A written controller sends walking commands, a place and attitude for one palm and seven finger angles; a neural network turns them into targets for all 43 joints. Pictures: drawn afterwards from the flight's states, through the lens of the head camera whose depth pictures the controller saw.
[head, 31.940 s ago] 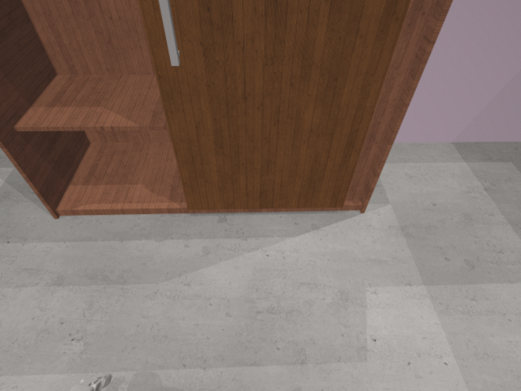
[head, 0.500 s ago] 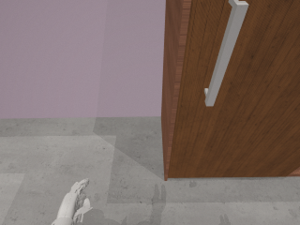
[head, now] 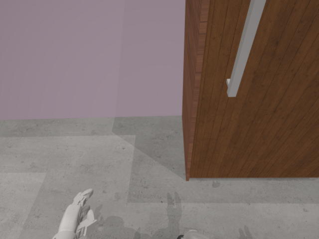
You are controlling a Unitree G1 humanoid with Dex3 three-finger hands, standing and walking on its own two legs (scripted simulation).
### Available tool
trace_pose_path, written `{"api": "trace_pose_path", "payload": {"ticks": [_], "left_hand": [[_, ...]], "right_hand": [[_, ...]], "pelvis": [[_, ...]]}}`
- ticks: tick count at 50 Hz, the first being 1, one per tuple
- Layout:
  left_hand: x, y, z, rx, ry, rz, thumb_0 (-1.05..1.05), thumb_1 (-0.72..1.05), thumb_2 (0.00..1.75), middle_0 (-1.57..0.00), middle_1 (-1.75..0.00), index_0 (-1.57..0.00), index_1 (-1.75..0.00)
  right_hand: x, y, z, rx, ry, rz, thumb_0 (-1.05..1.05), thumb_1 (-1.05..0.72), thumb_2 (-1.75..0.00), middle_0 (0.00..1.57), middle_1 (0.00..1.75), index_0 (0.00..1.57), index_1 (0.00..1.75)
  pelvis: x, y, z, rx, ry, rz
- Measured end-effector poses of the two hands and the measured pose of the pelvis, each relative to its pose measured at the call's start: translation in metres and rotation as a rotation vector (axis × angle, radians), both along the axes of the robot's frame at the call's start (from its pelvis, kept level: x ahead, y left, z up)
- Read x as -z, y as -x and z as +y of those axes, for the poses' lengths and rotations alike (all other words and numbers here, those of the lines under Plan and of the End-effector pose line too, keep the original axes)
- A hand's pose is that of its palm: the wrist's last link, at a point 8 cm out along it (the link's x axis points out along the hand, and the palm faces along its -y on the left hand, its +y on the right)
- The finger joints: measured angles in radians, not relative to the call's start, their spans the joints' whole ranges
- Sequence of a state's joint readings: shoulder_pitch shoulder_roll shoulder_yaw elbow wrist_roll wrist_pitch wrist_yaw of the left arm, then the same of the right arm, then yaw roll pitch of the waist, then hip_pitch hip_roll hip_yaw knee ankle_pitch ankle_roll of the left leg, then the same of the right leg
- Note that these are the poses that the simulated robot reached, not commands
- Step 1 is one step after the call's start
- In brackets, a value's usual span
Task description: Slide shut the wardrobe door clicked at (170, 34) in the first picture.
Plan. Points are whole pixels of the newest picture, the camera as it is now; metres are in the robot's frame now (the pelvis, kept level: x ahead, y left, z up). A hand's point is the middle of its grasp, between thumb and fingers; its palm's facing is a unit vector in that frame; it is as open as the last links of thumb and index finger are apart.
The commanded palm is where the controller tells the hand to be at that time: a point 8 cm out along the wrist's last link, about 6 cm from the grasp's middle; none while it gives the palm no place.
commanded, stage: step back with the hand held close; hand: right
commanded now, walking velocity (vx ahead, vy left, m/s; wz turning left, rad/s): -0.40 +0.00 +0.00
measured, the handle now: (241, 47) +0.54 -0.20 +0.20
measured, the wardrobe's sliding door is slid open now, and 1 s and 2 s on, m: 0.00 0.00 0.00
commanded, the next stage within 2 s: stop stepping back and stand still in 0.20 s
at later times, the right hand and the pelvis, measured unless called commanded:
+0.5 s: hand out of the picture +0.09 -0.26 +0.19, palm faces +0.34 +0.82 -0.46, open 7.4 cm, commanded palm +0.04 -0.30 +0.20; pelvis -0.12 -0.01 +0.02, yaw +4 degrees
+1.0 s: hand out of the picture +0.04 -0.29 +0.21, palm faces +0.38 +0.78 -0.50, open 7.4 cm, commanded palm -0.01 -0.32 +0.20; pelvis -0.17 -0.04 +0.02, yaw +4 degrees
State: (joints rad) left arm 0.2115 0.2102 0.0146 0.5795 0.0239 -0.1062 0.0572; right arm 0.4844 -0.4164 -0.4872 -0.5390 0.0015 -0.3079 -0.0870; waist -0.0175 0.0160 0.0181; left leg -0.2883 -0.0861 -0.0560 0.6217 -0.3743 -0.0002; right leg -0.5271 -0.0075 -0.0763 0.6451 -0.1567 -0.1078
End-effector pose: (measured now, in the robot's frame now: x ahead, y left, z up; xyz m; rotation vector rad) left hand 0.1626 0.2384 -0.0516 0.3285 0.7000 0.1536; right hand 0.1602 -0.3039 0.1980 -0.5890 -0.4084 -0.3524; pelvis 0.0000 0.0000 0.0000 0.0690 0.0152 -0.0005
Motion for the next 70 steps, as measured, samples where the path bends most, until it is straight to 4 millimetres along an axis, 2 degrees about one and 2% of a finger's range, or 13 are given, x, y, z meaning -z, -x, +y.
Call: {"api": "trace_pose_path", "payload": {"ticks": [8,14,20,28,34,39,45,50,56,60,64,68,70], "left_hand": [[-0.007,0.029,-0.005,-0.019,-0.004,0.038,0.02,0.9,0.9,-0.2,-0.3,-0.21,-0.3],[-0.019,0.054,-0.019,-0.04,0.02,-0.019,0.02,0.9,0.9,-0.2,-0.3,-0.21,-0.3],[-0.027,0.102,-0.026,-0.058,0.067,-0.061,0.02,0.9,0.9,-0.2,-0.31,-0.21,-0.3],[-0.01,0.17,-0.012,-0.071,0.044,0.027,0.01,0.9,0.9,-0.2,-0.31,-0.21,-0.3],[-0.015,0.216,-0.001,-0.151,-0.021,0.057,0.02,0.9,0.9,-0.2,-0.31,-0.21,-0.3],[-0.013,0.233,-0.008,-0.197,-0.053,-0.006,0.02,0.9,0.9,-0.2,-0.3,-0.21,-0.3],[-0.015,0.251,-0.042,-0.184,0.072,-0.003,0.02,0.9,0.9,-0.2,-0.3,-0.21,-0.3],[0.008,0.246,-0.051,-0.147,0.124,0.055,0.02,0.9,0.9,-0.2,-0.31,-0.21,-0.3],[0.029,0.225,-0.04,-0.084,0.096,0.124,0.02,0.9,0.9,-0.2,-0.31,-0.21,-0.3],[0.047,0.219,-0.033,-0.052,0.076,0.158,0.01,0.9,0.9,-0.2,-0.31,-0.21,-0.3],[0.061,0.242,-0.029,-0.099,0.075,0.233,0.01,0.9,0.9,-0.2,-0.3,-0.21,-0.3],[0.067,0.27,-0.021,-0.118,0.071,0.367,0.01,0.9,0.9,-0.2,-0.3,-0.21,-0.3],[0.073,0.281,-0.016,-0.13,0.069,0.452,0.01,0.9,0.9,-0.2,-0.3,-0.21,-0.3]], "right_hand": [[-0.011,0.017,0.006,-0.051,-0.045,-0.07,0.01,-0.89,-0.89,0.22,0.3,0.22,0.31],[-0.01,0.022,-0.006,-0.089,-0.032,0.012,0.01,-0.89,-0.89,0.21,0.3,0.22,0.31],[-0.011,0.068,0.002,-0.117,-0.052,0.094,0.02,-0.89,-0.89,0.21,0.3,0.22,0.31],[-0.01,0.134,-0.005,-0.019,-0.091,0.08,0.01,-0.89,-0.89,0.22,0.3,0.22,0.31],[0.006,0.148,-0.026,0.046,-0.232,0.02,0.01,-0.89,-0.89,0.21,0.3,0.22,0.31],[0.017,0.137,-0.031,-0.004,-0.238,0.003,0.02,-0.89,-0.89,0.21,0.3,0.21,0.31],[-0.02,0.148,-0.019,-0.102,-0.081,-0.002,0.02,-0.89,-0.89,0.21,0.3,0.21,0.31],[-0.03,0.162,-0.022,-0.05,0.04,0.025,0.01,-0.89,-0.89,0.21,0.3,0.21,0.31],[0.01,0.159,-0.041,0.067,-0.098,0.095,0.01,-0.89,-0.89,0.21,0.3,0.22,0.31],[0.123,0.134,-0.048,0.105,-0.301,0.481,0.0,-0.9,-0.9,0.2,0.3,0.21,0.3],[0.252,0.155,-0.009,0.101,-0.464,1.023,0.01,-0.91,-0.9,0.2,0.3,0.2,0.3],[0.322,0.212,0.054,0.042,-0.589,1.381,0.01,-0.91,-0.89,0.2,0.3,0.2,0.3],[0.335,0.233,0.061,0.099,-0.671,1.389,-0.02,-0.96,-0.89,0.21,0.3,0.21,0.3]], "pelvis": [[-0.01,0.018,-0.005,-0.02,0.024,0.026],[-0.018,0.056,-0.014,-0.043,0.02,0.009],[-0.024,0.091,-0.016,-0.092,-0.011,-0.001],[-0.02,0.141,-0.013,-0.086,0.036,-0.021],[-0.023,0.153,-0.025,-0.094,0.054,-0.006],[-0.01,0.171,-0.043,-0.079,0.055,-0.038],[-0.025,0.176,-0.04,-0.079,0.035,-0.046],[-0.019,0.17,-0.036,-0.076,0.031,-0.038],[-0.007,0.174,-0.042,-0.052,0.036,-0.043],[0.01,0.17,-0.054,0.005,0.026,-0.017],[0.014,0.168,-0.05,-0.003,0.08,-0.029],[0.011,0.163,-0.036,-0.013,0.095,-0.023],[0.013,0.162,-0.03,-0.009,0.091,-0.017]]}}
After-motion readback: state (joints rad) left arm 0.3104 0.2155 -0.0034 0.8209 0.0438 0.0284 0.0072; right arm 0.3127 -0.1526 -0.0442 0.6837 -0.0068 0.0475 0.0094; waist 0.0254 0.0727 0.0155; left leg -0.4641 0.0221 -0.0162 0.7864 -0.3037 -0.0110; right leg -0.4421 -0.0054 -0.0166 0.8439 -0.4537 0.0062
